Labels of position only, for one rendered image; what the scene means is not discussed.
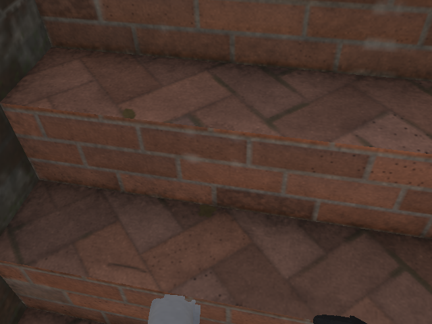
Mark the left robot thigh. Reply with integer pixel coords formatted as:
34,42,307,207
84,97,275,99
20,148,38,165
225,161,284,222
148,294,200,324

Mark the robot left shin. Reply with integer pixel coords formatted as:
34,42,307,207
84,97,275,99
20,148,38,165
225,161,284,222
148,298,160,322

